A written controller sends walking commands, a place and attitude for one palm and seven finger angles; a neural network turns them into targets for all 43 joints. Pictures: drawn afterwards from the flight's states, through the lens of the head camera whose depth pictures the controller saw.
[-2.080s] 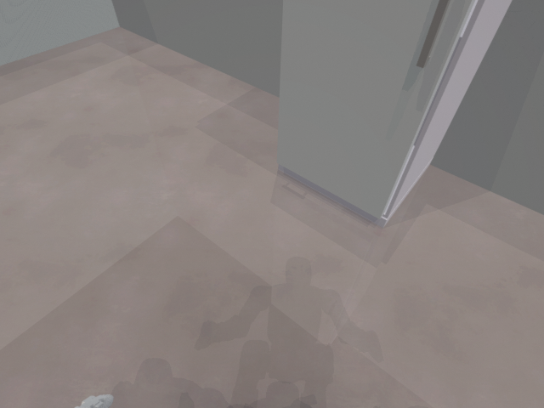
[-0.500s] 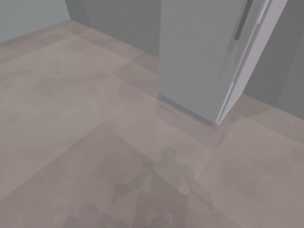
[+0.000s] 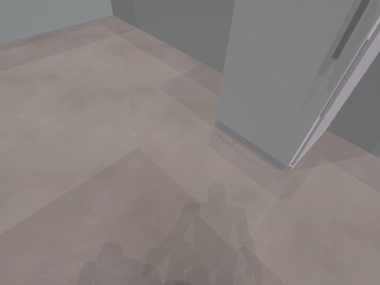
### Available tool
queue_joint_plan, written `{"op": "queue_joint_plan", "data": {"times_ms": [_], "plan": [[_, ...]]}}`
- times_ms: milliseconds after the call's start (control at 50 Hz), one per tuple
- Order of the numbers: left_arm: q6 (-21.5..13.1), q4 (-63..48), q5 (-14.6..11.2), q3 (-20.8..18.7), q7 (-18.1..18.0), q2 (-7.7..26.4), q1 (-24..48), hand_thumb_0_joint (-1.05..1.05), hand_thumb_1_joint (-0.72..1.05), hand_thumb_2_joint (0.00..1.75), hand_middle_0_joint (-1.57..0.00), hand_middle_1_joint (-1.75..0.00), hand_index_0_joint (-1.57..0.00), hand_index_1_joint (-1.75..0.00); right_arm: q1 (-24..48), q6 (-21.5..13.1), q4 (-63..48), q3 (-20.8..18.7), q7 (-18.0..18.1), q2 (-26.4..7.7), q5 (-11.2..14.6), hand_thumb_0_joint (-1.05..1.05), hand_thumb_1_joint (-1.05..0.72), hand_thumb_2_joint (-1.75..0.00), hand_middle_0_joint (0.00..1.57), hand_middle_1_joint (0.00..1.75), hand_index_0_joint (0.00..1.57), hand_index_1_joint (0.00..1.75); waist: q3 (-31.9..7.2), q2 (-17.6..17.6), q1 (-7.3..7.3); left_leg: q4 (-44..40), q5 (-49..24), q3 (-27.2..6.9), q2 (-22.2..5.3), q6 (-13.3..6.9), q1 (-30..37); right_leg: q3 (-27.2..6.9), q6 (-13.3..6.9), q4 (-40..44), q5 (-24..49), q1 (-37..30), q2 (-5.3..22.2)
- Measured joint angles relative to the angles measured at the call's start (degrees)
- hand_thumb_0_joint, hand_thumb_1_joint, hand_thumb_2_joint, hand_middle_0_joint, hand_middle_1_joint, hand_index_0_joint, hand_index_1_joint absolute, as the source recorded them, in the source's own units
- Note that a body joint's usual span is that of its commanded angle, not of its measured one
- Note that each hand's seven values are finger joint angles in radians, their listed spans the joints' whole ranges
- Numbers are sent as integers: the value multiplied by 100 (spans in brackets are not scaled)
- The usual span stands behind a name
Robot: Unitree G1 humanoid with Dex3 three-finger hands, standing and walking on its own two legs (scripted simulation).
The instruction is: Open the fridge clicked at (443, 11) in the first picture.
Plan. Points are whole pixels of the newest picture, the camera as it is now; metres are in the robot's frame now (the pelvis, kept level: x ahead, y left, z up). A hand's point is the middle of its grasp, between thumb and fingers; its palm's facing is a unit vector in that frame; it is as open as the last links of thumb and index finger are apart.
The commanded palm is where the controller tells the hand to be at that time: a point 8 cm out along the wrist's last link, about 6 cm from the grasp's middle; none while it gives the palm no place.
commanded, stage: walk to a spot facing it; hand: right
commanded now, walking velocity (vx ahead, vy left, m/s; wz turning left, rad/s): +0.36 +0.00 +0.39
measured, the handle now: (358, 17) +0.93 -0.55 +0.20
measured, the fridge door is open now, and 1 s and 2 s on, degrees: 0 0 0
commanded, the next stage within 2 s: turn to face it in 1.04 s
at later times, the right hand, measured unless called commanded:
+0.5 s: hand (290, 272) +0.21 -0.26 -0.18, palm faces -0.13 +0.98 -0.17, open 7.4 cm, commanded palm none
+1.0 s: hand (212, 146) +0.61 -0.07 -0.16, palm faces -0.51 +0.85 -0.15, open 7.4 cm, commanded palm none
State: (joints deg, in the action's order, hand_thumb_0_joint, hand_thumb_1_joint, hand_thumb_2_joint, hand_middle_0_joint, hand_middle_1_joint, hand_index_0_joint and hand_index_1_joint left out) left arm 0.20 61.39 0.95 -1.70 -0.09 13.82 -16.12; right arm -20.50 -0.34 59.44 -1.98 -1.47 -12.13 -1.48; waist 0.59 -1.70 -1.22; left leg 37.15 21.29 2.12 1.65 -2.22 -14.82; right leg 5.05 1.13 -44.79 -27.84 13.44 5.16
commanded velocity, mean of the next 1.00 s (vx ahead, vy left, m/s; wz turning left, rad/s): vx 0.32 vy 0.00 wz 0.50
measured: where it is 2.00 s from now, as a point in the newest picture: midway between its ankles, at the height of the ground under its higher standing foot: (176, 223)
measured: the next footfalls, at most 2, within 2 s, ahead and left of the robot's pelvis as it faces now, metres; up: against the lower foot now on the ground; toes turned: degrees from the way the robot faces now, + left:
right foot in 0.36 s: +0.29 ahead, -0.14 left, +0.00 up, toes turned +1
left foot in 0.96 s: +0.47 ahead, +0.13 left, +0.00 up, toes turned +35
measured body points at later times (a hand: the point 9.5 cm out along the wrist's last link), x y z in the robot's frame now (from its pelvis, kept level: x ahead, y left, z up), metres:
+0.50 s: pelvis +0.19 -0.06 +0.01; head +0.22 -0.09 +0.46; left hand +0.25 +0.17 -0.12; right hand +0.21 -0.31 -0.16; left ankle +0.08 +0.05 -0.62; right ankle +0.25 -0.14 -0.72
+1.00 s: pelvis +0.40 +0.01 -0.01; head +0.45 +0.03 +0.44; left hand +0.19 +0.13 -0.15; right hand +0.64 -0.11 -0.15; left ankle +0.44 +0.10 -0.72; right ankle +0.27 -0.14 -0.66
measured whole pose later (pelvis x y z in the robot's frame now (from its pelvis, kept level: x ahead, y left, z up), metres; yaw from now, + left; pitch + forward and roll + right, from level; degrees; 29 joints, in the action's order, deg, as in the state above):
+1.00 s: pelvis +0.40 +0.01 -0.01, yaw +28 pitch +0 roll +0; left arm -1.2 63.0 0.4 -1.6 -0.6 6.9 -28.9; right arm -4.1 -1.5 51.2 -3.2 -2.0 -10.5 -1.3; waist 6.2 1.1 2.9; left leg 38.4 12.2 9.8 0.9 -7.9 -25.5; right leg 17.1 2.6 -57.6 -30.6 6.4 8.8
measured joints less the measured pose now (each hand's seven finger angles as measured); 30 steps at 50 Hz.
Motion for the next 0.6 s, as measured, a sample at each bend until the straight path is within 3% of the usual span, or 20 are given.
{"op": "queue_joint_plan", "data": {"times_ms": [60,120,220,320,360,400,460,520,600], "plan": [[68,121,18,-10,22,-63,3,1,91,90,-20,-30,-20,-29,-265,-180,2,31,118,216,29,1,-91,-90,20,30,20,30,26,3,-119,-337,61,-66,91,-74,281,-174,-17,-1516,136,788,-87],[38,1,33,-48,50,-141,207,1,91,90,-20,-30,-20,-29,-542,-231,125,82,163,412,13,1,-91,-90,20,30,20,30,66,65,-106,-927,-136,-236,108,-45,639,-117,71,-1823,634,1420,-56],[-37,-338,1,-99,116,-309,662,1,91,90,-20,-30,-20,-29,-785,-243,360,111,197,595,-8,1,-91,-90,21,30,21,30,138,162,-99,-1610,-253,-522,77,44,1142,-81,130,-1106,1291,2015,48],[-158,-576,-35,-80,160,-467,1047,1,91,90,-20,-30,-20,-29,-770,-214,445,24,224,513,-16,1,-90,-90,21,30,21,30,232,277,-202,-1655,94,-738,-12,227,1539,-31,8,298,1524,1734,-35],[-288,-669,-21,-42,130,-498,1107,1,91,90,-20,-30,-20,-29,-787,-205,439,-38,223,443,5,1,-90,-90,21,30,21,30,224,323,-204,-1106,501,-842,-44,278,1479,33,-98,945,1694,1287,-115],[-421,-716,33,-22,68,-567,1162,1,91,90,-20,-30,-20,-29,-614,-128,446,-122,203,332,50,1,-90,-90,21,30,21,30,307,433,-175,634,718,-789,-74,139,829,218,-322,573,1539,1240,-124],[-454,-658,29,15,-2,-660,980,0,91,90,-20,-30,-20,-29,-237,-30,371,-206,166,117,27,1,-91,-90,20,30,20,30,271,494,-133,2953,356,-436,-141,29,-327,504,-431,647,1148,804,-96],[-494,-511,-5,-59,-104,-704,602,0,92,90,-20,-30,-21,-30,181,36,99,-306,102,-64,-32,1,-91,-90,20,30,20,30,158,493,-94,3505,-260,-78,-367,80,-1185,718,-441,1245,1215,260,-140],[-538,-351,-2,-164,-173,-480,155,-2,95,90,-20,-30,-21,-30,616,101,-290,-409,46,-160,-71,1,-91,-90,20,30,20,30,0,475,-10,3352,-996,14,-600,220,-1986,1024,-478,1947,1261,-327,-255]]}}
